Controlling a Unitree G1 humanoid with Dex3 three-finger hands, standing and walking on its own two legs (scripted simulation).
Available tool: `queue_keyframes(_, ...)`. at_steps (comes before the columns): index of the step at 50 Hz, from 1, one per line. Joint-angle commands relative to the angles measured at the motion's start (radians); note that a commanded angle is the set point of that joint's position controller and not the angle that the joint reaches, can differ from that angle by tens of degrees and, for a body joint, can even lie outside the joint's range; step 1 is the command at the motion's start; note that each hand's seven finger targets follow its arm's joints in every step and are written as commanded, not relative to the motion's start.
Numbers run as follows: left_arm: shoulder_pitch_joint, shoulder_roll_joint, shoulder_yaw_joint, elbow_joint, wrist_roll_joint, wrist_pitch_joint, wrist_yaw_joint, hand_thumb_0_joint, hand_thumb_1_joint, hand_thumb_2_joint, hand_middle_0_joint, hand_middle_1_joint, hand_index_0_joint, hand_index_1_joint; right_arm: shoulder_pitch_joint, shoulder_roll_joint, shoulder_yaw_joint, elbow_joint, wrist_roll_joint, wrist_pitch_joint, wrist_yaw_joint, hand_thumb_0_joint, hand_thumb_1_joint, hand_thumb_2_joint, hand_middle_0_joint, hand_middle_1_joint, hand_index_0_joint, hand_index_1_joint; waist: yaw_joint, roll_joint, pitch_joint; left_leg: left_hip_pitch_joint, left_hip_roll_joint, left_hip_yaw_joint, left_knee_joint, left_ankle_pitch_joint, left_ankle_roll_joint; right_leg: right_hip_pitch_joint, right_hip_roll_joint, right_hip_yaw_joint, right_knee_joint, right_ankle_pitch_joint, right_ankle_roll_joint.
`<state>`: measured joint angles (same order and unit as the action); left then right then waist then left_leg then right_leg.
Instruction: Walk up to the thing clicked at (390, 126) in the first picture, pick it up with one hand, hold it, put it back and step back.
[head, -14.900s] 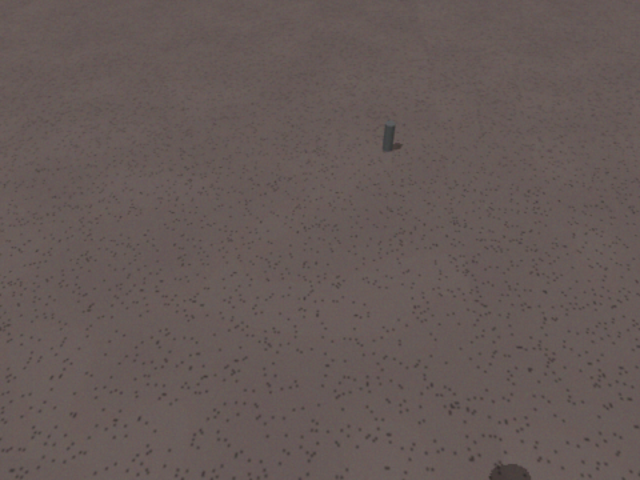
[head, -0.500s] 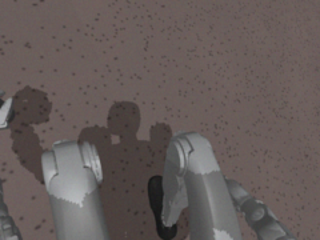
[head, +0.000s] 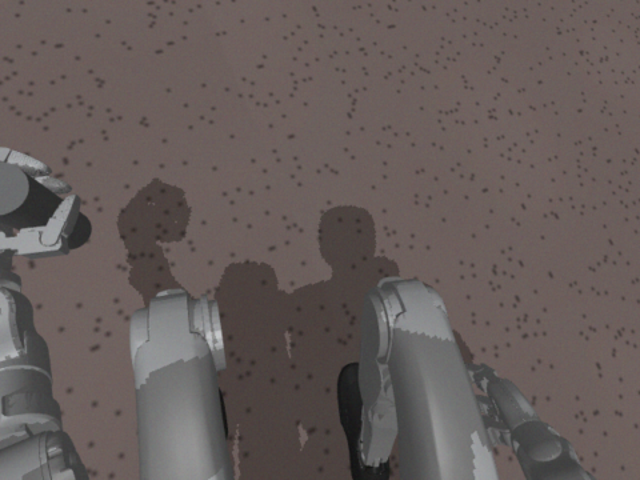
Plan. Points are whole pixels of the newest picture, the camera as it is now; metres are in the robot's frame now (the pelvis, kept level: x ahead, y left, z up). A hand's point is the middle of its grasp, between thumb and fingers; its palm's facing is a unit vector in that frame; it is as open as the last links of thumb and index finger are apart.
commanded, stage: settle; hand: left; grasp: from the side
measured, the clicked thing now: (39, 212) +0.40 +0.32 -0.07
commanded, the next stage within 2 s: lift in 0.88 s
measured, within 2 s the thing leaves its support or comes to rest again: neither
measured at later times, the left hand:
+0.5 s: hand (24, 190) +0.41 +0.31 +0.00, palm faces +0.31 -0.95 -0.03, open 7.1 cm
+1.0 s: hand (22, 174) +0.41 +0.30 +0.01, palm faces +0.31 -0.95 -0.04, open 7.1 cm
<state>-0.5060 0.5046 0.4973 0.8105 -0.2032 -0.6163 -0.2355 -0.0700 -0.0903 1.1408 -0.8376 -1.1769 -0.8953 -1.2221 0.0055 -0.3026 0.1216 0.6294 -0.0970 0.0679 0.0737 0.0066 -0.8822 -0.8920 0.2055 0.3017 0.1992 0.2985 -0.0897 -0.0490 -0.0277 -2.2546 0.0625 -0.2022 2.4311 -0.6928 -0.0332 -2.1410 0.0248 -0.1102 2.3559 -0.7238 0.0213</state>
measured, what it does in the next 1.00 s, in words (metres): stands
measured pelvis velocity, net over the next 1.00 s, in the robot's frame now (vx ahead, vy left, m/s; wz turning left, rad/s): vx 0.00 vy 0.00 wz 0.05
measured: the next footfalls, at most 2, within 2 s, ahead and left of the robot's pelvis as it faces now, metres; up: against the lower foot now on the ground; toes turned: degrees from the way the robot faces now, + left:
none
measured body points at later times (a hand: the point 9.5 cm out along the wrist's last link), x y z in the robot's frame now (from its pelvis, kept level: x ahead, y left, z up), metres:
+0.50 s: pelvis +0.00 +0.00 +0.03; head +0.20 +0.07 +0.42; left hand +0.38 +0.35 +0.00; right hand +0.18 -0.26 -0.09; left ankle +0.08 +0.14 -0.30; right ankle +0.10 -0.12 -0.30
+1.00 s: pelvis +0.00 +0.00 +0.04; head +0.20 +0.06 +0.44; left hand +0.39 +0.35 +0.02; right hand +0.16 -0.26 -0.08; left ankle +0.08 +0.14 -0.30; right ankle +0.10 -0.12 -0.30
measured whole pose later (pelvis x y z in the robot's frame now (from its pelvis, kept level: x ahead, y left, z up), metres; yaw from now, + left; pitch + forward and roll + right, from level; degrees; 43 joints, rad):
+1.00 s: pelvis +0.00 +0.00 +0.04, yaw +3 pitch +31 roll -6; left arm -0.59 0.44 0.50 0.87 -0.14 -0.58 -0.21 -0.06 -0.10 1.16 -0.84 -1.18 -0.90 -1.23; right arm 0.08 -0.28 0.04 0.67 -0.08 0.04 0.05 0.01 -0.88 -0.89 0.20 0.30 0.20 0.30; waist -0.09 -0.02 -0.10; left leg -2.16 0.06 -0.13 2.27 -0.67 -0.03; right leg -2.07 0.01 -0.06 2.24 -0.72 0.01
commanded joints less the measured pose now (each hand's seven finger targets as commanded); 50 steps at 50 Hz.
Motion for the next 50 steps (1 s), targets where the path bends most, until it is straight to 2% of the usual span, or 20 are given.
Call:
queue_keyframes(1,-0.219,0.237,0.056,-0.228,-0.017,-0.052,-0.007,0.0,0.307,1.289,-1.297,-1.393,-1.295,-1.409,0.107,-0.22,-0.106,-0.059,0.009,-0.024,-0.019,0.0,-0.884,-0.896,0.2,0.3,0.2,0.3,0.02,0.234,-0.692,0.456,-0.011,0.115,-0.286,0.142,0.052,0.34,0.035,-0.031,-0.264,0.215,-0.052)
queue_keyframes(4,-0.201,0.202,0.054,-0.18,-0.016,-0.036,-0.004,0.0,0.308,1.304,-1.304,-1.404,-1.302,-1.421,0.108,-0.219,-0.114,-0.059,0.016,-0.028,-0.025,0.0,-0.884,-0.896,0.2,0.3,0.2,0.3,0.017,0.216,-0.661,0.455,-0.011,0.113,-0.303,0.131,0.052,0.316,0.032,-0.034,-0.274,0.2,-0.054)
queue_keyframes(7,-0.243,0.221,0.061,-0.246,-0.009,-0.038,-0.002,0.0,0.296,1.315,-1.333,-1.425,-1.331,-1.442,0.125,-0.211,-0.123,-0.052,0.017,-0.03,-0.028,0.0,-0.886,-0.897,0.2,0.3,0.199,0.3,0.02,0.23,-0.693,0.477,-0.012,0.118,-0.314,0.139,0.05,0.33,0.029,-0.028,-0.283,0.203,-0.055)
queue_keyframes(10,-0.227,0.179,0.036,-0.186,-0.004,-0.025,-0.005,0.0,0.333,1.318,-1.328,-1.421,-1.327,-1.437,0.12,-0.21,-0.129,-0.057,0.022,-0.036,-0.032,0.0,-0.886,-0.896,0.2,0.3,0.2,0.3,0.01,0.225,-0.668,0.49,-0.012,0.117,-0.333,0.133,0.051,0.304,0.026,-0.028,-0.291,0.194,-0.058)
queue_keyframes(12,-0.248,0.217,0.068,-0.212,0.002,-0.032,0.006,0.0,0.325,1.336,-1.34,-1.434,-1.338,-1.452,0.125,-0.208,-0.133,-0.054,0.022,-0.038,-0.035,0.0,-0.884,-0.896,0.2,0.3,0.199,0.3,0.023,0.211,-0.673,0.485,-0.013,0.122,-0.338,0.123,0.053,0.319,0.025,-0.024,-0.302,0.182,-0.056)
queue_keyframes(14,-0.233,0.171,0.036,-0.176,0.003,-0.03,0.003,0.0,0.327,1.348,-1.349,-1.444,-1.345,-1.463,0.124,-0.201,-0.135,-0.059,0.022,-0.044,-0.033,0.0,-0.887,-0.897,0.2,0.3,0.199,0.3,0.016,0.194,-0.668,0.484,-0.013,0.127,-0.343,0.111,0.055,0.322,0.026,-0.02,-0.316,0.17,-0.054)
queue_keyframes(15,-0.285,0.197,0.045,-0.236,0.002,-0.038,0.0,0.0,0.327,1.351,-1.36,-1.452,-1.356,-1.471,0.139,-0.199,-0.136,-0.048,0.021,-0.043,-0.035,0.0,-0.89,-0.898,0.2,0.3,0.199,0.3,0.006,0.207,-0.689,0.488,-0.013,0.13,-0.337,0.121,0.055,0.344,0.025,-0.016,-0.321,0.185,-0.053)
queue_keyframes(18,-0.253,0.193,0.049,-0.172,0.01,-0.031,-0.003,0.0,0.337,1.346,-1.355,-1.442,-1.351,-1.461,0.141,-0.201,-0.142,-0.042,0.022,-0.048,-0.037,0.0,-0.886,-0.897,0.2,0.3,0.199,0.3,0.017,0.2,-0.684,0.508,-0.013,0.133,-0.347,0.138,0.056,0.335,0.023,-0.012,-0.323,0.193,-0.054)
queue_keyframes(19,-0.255,0.163,0.019,-0.165,0.011,-0.031,-0.004,0.0,0.331,1.346,-1.348,-1.438,-1.344,-1.457,0.129,-0.195,-0.137,-0.058,0.022,-0.05,-0.036,0.0,-0.888,-0.898,0.2,0.3,0.199,0.3,0.004,0.205,-0.668,0.497,-0.014,0.13,-0.357,0.12,0.056,0.326,0.023,-0.014,-0.33,0.177,-0.055)
queue_keyframes(20,-0.309,0.201,0.058,-0.23,0.006,-0.041,0.003,0.0,0.348,1.356,-1.34,-1.438,-1.337,-1.457,0.144,-0.196,-0.14,-0.048,0.019,-0.05,-0.038,0.0,-0.883,-0.897,0.2,0.3,0.199,0.3,0.013,0.211,-0.693,0.503,-0.015,0.133,-0.355,0.124,0.055,0.346,0.021,-0.013,-0.33,0.182,-0.054)
queue_keyframes(21,-0.283,0.21,0.068,-0.191,0.01,-0.036,0.009,0.0,0.331,1.356,-1.352,-1.447,-1.349,-1.466,0.149,-0.198,-0.144,-0.04,0.02,-0.049,-0.039,0.0,-0.887,-0.898,0.2,0.3,0.199,0.3,0.025,0.205,-0.7,0.518,-0.015,0.135,-0.363,0.123,0.053,0.345,0.023,-0.011,-0.335,0.177,-0.056)
queue_keyframes(23,-0.268,0.164,0.034,-0.16,0.014,-0.032,0.005,0.0,0.34,1.363,-1.343,-1.442,-1.341,-1.461,0.14,-0.191,-0.142,-0.048,0.02,-0.052,-0.037,0.0,-0.882,-0.896,0.2,0.3,0.199,0.3,0.009,0.199,-0.681,0.508,-0.017,0.136,-0.369,0.105,0.054,0.334,0.022,-0.012,-0.342,0.159,-0.056)
queue_keyframes(25,-0.285,0.186,0.047,-0.173,0.02,-0.035,0.011,0.0,0.329,1.372,-1.357,-1.457,-1.355,-1.475,0.141,-0.193,-0.146,-0.044,0.02,-0.053,-0.041,0.0,-0.886,-0.897,0.2,0.3,0.199,0.3,0.017,0.207,-0.684,0.523,-0.017,0.137,-0.375,0.109,0.054,0.332,0.021,-0.009,-0.349,0.163,-0.057)
queue_keyframes(32,-0.298,0.166,0.044,-0.153,0.023,-0.034,0.015,0.0,0.355,1.383,-1.344,-1.448,-1.341,-1.467,0.164,-0.191,-0.148,-0.03,0.02,-0.054,-0.038,0.0,-0.882,-0.897,0.199,0.3,0.199,0.3,0.007,0.201,-0.697,0.561,-0.017,0.132,-0.384,0.17,0.053,0.338,0.016,-0.011,-0.34,0.213,-0.057)
queue_keyframes(36,-0.311,0.162,0.025,-0.142,0.035,-0.036,0.018,0.0,0.32,1.367,-1.331,-1.433,-1.328,-1.453,0.161,-0.178,-0.147,-0.037,0.017,-0.054,-0.039,0.0,-0.883,-0.897,0.2,0.3,0.199,0.3,0.005,0.187,-0.69,0.516,-0.02,0.147,-0.391,0.127,0.057,0.376,0.016,0.004,-0.372,0.176,-0.052)
queue_keyframes(38,-0.32,0.194,0.051,-0.166,0.032,-0.039,0.021,0.0,0.325,1.355,-1.318,-1.416,-1.315,-1.435,0.165,-0.183,-0.151,-0.037,0.02,-0.054,-0.039,0.0,-0.882,-0.897,0.199,0.3,0.199,0.3,0.023,0.194,-0.723,0.545,-0.02,0.148,-0.401,0.128,0.056,0.382,0.017,0.002,-0.372,0.171,-0.056)
queue_keyframes(41,-0.333,0.165,0.032,-0.144,0.031,-0.035,0.022,0.0,0.357,1.364,-1.324,-1.421,-1.321,-1.44,0.174,-0.18,-0.151,-0.032,0.02,-0.054,-0.038,0.0,-0.881,-0.897,0.199,0.3,0.199,0.3,0.011,0.196,-0.723,0.558,-0.02,0.147,-0.401,0.15,0.054,0.377,0.017,0.003,-0.37,0.193,-0.056)
queue_keyframes(47,-0.338,0.163,0.032,-0.144,0.046,-0.038,0.029,0.0,0.371,1.36,-1.301,-1.41,-1.301,-1.426,0.183,-0.178,-0.153,-0.026,0.019,-0.051,-0.038,0.0,-0.88,-0.896,0.199,0.3,0.199,0.3,0.009,0.201,-0.703,0.56,-0.021,0.146,-0.419,0.128,0.054,0.375,0.014,0.0,-0.38,0.174,-0.057)
queue_keyframes(49,-0.338,0.181,0.04,-0.146,0.048,-0.039,0.032,0.0,0.362,1.346,-1.294,-1.398,-1.295,-1.413,0.178,-0.179,-0.155,-0.03,0.019,-0.051,-0.038,0.0,-0.879,-0.896,0.2,0.3,0.199,0.3,0.017,0.195,-0.708,0.553,-0.023,0.147,-0.426,0.115,0.056,0.37,0.015,0.002,-0.387,0.158,-0.058)
queue_keyframes(50,-0.341,0.171,0.034,-0.13,0.048,-0.036,0.033,0.0,0.365,1.266,-1.344,-1.446,-1.375,-1.423,0.186,-0.178,-0.155,-0.027,0.022,-0.051,-0.038,0.0,-0.912,-0.896,0.201,0.299,0.2,0.299,0.014,0.203,-0.706,0.571,-0.022,0.147,-0.433,0.113,0.053,0.36,0.015,0.003,-0.386,0.155,-0.06)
